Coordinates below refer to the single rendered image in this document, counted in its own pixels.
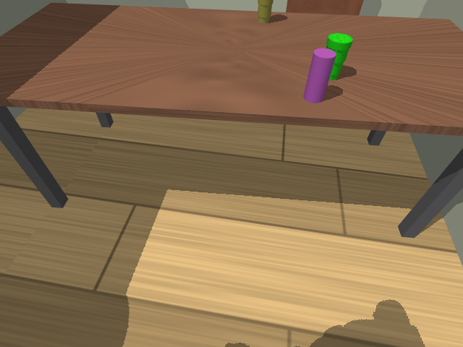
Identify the table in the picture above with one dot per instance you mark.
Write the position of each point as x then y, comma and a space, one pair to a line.
401, 74

